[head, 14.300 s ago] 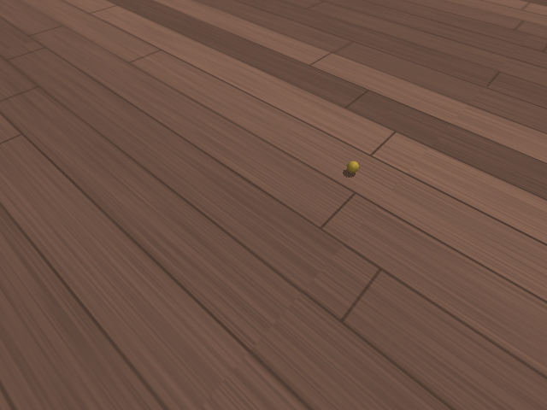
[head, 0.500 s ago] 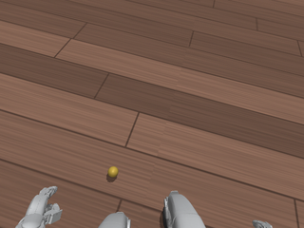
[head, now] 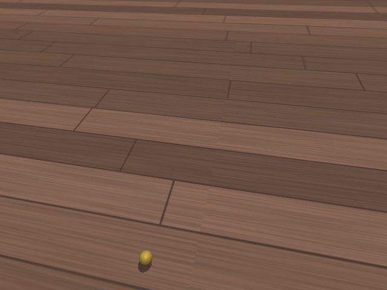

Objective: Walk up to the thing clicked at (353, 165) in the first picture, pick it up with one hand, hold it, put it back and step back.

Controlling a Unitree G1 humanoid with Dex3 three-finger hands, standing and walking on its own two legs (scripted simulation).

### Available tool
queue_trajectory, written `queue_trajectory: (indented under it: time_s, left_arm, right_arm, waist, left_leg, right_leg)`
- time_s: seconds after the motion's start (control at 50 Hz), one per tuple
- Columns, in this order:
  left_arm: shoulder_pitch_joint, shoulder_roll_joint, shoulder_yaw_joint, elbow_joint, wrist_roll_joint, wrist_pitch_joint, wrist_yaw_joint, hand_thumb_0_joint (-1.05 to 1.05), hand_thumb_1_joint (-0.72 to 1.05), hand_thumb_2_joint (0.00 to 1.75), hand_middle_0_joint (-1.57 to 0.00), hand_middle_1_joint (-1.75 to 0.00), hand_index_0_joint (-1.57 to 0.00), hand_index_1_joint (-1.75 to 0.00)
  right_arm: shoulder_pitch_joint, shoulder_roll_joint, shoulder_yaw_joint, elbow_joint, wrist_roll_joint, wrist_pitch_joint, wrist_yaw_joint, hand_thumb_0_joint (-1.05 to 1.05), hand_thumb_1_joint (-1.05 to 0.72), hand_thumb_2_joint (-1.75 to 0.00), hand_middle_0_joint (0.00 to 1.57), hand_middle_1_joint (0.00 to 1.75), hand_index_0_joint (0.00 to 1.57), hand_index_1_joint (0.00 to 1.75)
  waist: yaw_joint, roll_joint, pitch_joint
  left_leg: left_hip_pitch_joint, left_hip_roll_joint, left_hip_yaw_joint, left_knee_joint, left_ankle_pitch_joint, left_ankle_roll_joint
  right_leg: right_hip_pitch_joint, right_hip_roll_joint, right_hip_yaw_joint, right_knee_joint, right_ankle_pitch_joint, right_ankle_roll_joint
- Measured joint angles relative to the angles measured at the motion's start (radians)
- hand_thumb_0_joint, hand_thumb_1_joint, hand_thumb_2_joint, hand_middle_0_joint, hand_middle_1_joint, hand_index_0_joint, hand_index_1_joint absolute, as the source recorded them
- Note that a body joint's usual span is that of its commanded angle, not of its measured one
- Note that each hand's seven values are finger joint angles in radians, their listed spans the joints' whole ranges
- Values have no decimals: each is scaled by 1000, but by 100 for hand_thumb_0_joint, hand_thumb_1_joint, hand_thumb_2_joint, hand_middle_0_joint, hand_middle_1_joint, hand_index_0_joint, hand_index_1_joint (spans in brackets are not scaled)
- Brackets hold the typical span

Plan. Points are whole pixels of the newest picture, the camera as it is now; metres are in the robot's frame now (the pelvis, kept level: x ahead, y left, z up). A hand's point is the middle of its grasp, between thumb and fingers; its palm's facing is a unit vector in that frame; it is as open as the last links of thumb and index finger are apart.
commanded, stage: walk up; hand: left
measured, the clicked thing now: (145, 257) +0.43 +0.27 -0.73
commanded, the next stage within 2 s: none
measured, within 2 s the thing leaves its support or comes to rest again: neither
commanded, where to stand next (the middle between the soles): +0.07 +0.02 m, yaw +2 degrees
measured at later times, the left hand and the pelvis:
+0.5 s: hand out of the picture +0.11 +0.28 -0.15, palm faces +0.01 -0.93 -0.37, open 7.4 cm; pelvis +0.00 +0.02 -0.01, yaw +2 degrees
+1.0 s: hand out of the picture -0.04 +0.31 -0.14, palm faces -0.06 -0.92 -0.40, open 7.4 cm; pelvis -0.05 +0.02 +0.00, yaw -3 degrees
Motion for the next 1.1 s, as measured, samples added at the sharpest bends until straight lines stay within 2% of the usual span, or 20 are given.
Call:
queue_trajectory:
  time_s: [0.06, 0.16, 0.26, 0.32, 0.42, 0.46, 0.48, 0.52, 0.58, 0.64, 0.66, 0.7, 0.74, 0.8, 0.9, 0.96, 1.0, 1.02, 1.06, 1.1]
  left_arm:
    - [-10, -37, -19, -8, -8, -10, 8, 1, 90, 89, -20, -30, -20, -30]
    - [-41, -56, -27, -23, -14, -13, 23, 1, 90, 89, -20, -30, -20, -30]
    - [-114, -47, -30, -36, -29, 4, 29, 1, 90, 89, -20, -30, -20, -30]
    - [-168, -34, -36, -38, -44, 24, 35, 1, 90, 89, -20, -30, -20, -30]
    - [-237, -29, -44, -10, -59, 50, 43, 1, 90, 89, -20, -30, -20, -30]
    - [-240, -30, -46, 8, -57, 41, 41, 1, 90, 89, -20, -30, -20, -30]
    - [-241, -36, -47, 20, -52, 34, 41, 1, 90, 89, -20, -30, -20, -30]
    - [-242, -44, -51, 34, -47, 37, 38, 1, 90, 89, -20, -30, -20, -30]
    - [-248, -44, -56, 34, -46, 52, 37, 1, 90, 89, -20, -30, -20, -30]
    - [-244, -34, -53, 30, -31, 65, 40, 1, 90, 89, -21, -30, -20, -30]
    - [-242, -28, -50, 29, -27, 68, 41, 1, 90, 89, -21, -30, -20, -30]
    - [-258, -11, -39, 29, -27, 75, 46, 1, 90, 89, -21, -30, -20, -30]
    - [-261, 4, -29, 35, -28, 74, 52, 1, 90, 89, -20, -30, -20, -30]
    - [-232, 24, -16, 54, -30, 69, 40, 1, 90, 89, -20, -30, -20, -30]
    - [-128, 23, 1, 92, -11, 71, -2, 1, 90, 89, -20, -30, -20, -30]
    - [-63, 14, 15, 98, -1, 73, -23, 1, 90, 89, -20, -30, -20, -30]
    - [-19, 11, 26, 89, 2, 64, -35, 1, 90, 89, -20, -30, -20, -30]
    - [-1, 5, 31, 83, 7, 53, -36, 1, 90, 89, -20, -30, -20, -30]
    - [39, 2, 36, 57, 14, 40, -32, 1, 90, 89, -20, -30, -20, -30]
    - [68, -8, 33, 47, 7, 31, -24, 1, 90, 89, -20, -30, -20, -30]
  right_arm:
    - [-2, 1, 6, 20, 10, -3, 4, 1, -91, -90, 20, 30, 20, 30]
    - [-5, 36, 15, 37, 9, 2, 9, 1, -91, -90, 20, 30, 20, 30]
    - [-37, 68, 30, 52, 15, -4, 0, 1, -91, -90, 20, 30, 20, 30]
    - [-70, 81, 30, 61, 10, -18, -10, 1, -91, -90, 20, 30, 20, 30]
    - [-140, 95, 43, 50, 12, -27, -15, 1, -91, -90, 21, 30, 20, 30]
    - [-163, 94, 48, 50, 13, -28, -19, 1, -91, -90, 21, 30, 20, 30]
    - [-181, 91, 50, 54, 16, -27, -21, 1, -91, -90, 21, 30, 20, 30]
    - [-215, 85, 48, 54, 25, -15, -24, 1, -91, -90, 21, 30, 20, 30]
    - [-254, 67, 34, 39, 31, 0, -26, 1, -91, -90, 21, 30, 20, 30]
    - [-263, 49, 16, 25, 24, 3, -20, 0, -91, -90, 20, 30, 20, 30]
    - [-257, 43, 11, 21, 20, -3, -17, 0, -91, -90, 20, 30, 20, 30]
    - [-249, 48, 4, 25, 8, -23, -19, 0, -91, -90, 20, 30, 20, 30]
    - [-237, 62, 10, 37, 1, -33, -17, 0, -91, -90, 20, 30, 20, 30]
    - [-214, 88, 24, 57, -8, -39, -20, 0, -91, -90, 20, 30, 20, 30]
    - [-147, 98, 26, 62, -24, -58, -6, 1, -90, -90, 21, 30, 21, 30]
    - [-99, 83, 14, 56, -26, -59, 3, 1, -90, -90, 21, 30, 21, 30]
    - [-70, 67, 4, 55, -27, -48, 6, 1, -90, -90, 21, 30, 21, 30]
    - [-58, 56, -2, 58, -25, -38, 3, 1, -90, -90, 21, 30, 21, 30]
    - [-34, 48, -9, 72, -12, -18, -13, 1, -90, -90, 21, 30, 21, 30]
    - [-20, 37, -10, 82, 7, -15, -12, 1, -90, -90, 21, 30, 20, 30]
  waist:
    - [9, 36, 1]
    - [12, 37, 23]
    - [7, -5, 73]
    - [0, -49, 101]
    - [-4, -76, 122]
    - [3, -81, 109]
    - [6, -73, 111]
    - [2, -58, 113]
    - [2, -57, 132]
    - [4, -70, 130]
    - [2, -71, 122]
    - [8, -92, 135]
    - [14, -100, 146]
    - [17, -109, 136]
    - [14, -98, 79]
    - [14, -80, 46]
    - [18, -71, 27]
    - [21, -54, 25]
    - [41, -50, 15]
    - [61, -46, 16]
  left_leg:
    - [-65, -40, -47, 93, 51, -14]
    - [-89, -43, -70, 50, 92, -39]
    - [-21, -16, -5, -130, 138, -28]
    - [18, -33, 35, -221, 207, -31]
    - [-24, -25, 34, -187, 193, -21]
    - [-40, -19, 38, -176, 191, -25]
    - [-43, -10, 37, -166, 187, -28]
    - [-58, -5, 28, -153, 197, -27]
    - [-95, -25, 32, -82, 216, -7]
    - [-80, -42, 53, -36, 162, 17]
    - [-58, -42, 59, -75, 122, 8]
    - [-64, -55, 74, -77, 107, 5]
    - [-68, -49, 78, -81, 135, 12]
    - [-57, -31, 86, -126, 170, 14]
    - [-34, 3, 102, -200, 200, 14]
    - [-14, 25, 109, -242, 215, 10]
    - [-3, 33, 108, -257, 212, -2]
    - [-8, 40, 89, -229, 155, -9]
    - [-57, 3, 34, -79, 31, -19]
    - [-104, -36, -5, 30, 63, -18]
  right_leg:
    - [39, 0, -7, -46, 11, 2]
    - [73, -16, -15, -73, 10, 5]
    - [36, -47, -19, 6, -37, 20]
    - [-16, -78, -12, 105, -80, 32]
    - [-67, -29, 53, 193, -188, -11]
    - [-35, -25, 50, 94, -115, -15]
    - [-25, -18, 49, 63, -56, 6]
    - [-31, -12, 42, 62, -43, 32]
    - [-55, -30, 46, 97, -49, 42]
    - [-97, -55, 65, 150, -62, 53]
    - [-118, -60, 69, 173, -69, 56]
    - [-164, -51, 118, 253, -117, 22]
    - [-195, -5, 160, 351, -206, 0]
    - [-206, 23, 158, 419, -204, -15]
    - [-116, 4, 84, 293, -254, -10]
    - [-47, -4, 31, 198, -280, -24]
    - [30, -11, -9, 57, -233, -41]
    - [63, 0, -26, -11, -143, -39]
    - [84, 3, -36, -48, -60, -36]
    - [123, 1, -36, -105, -34, -34]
